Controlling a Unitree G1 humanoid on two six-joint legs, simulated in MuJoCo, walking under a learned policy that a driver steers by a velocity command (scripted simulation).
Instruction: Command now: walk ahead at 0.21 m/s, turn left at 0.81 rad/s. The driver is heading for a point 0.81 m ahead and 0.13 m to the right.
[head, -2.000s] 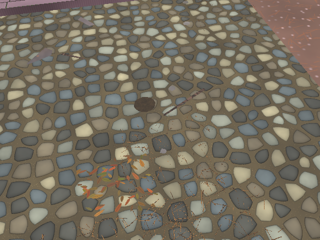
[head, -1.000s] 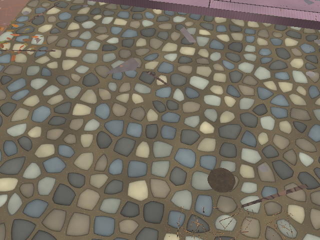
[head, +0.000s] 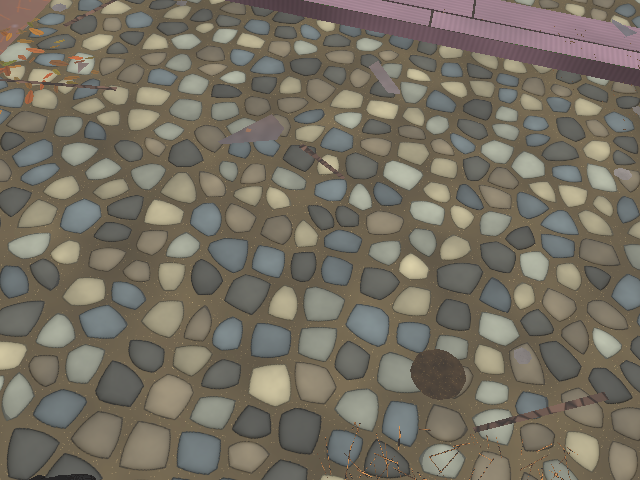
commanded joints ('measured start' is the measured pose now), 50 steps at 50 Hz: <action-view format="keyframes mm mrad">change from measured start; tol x32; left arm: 1 -55 104 26 -89 -7 -47 -14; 23 -73 70 -35 -91 27 -15 -124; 27 525 191 20 56 26 -35 -79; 50 307 35 -49 99 39 -102 9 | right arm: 1 26 -146 -35 -70 27 -27 -19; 43 -332 -6 108 -54 -40 -89 56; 50 411 -229 29 230 -59 -97 -9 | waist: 1 2 154 -148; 25 42 154 -19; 28 148 -341 -249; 39 55 39 89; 50 -178 297 -282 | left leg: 1 298 246 -462 -371 -331 173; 21 458 326 -44 -544 -116 61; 26 359 255 203 53 1099 27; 27 105 209 198 424 916 -1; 28 -310 -11 132 746 -64 -60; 30 -554 12 -109 896 -55 -32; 46 -56 -65 153 -41 396 39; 49 420 -24 71 -153 477 84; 50 708 228 -158 75 933 151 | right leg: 1 -257 -12 93 -23 170 -30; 22 -326 -51 -17 -363 302 -133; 26 259 165 -189 -421 133 -255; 28 772 -142 595 -765 -368 -380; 29 790 -197 947 -933 -300 -401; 43 435 -5 155 -1100 1034 -176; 48 624 -78 75 -544 1646 -89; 49 520 -24 38 -215 1504 -75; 50 190 143 38 270 216 -58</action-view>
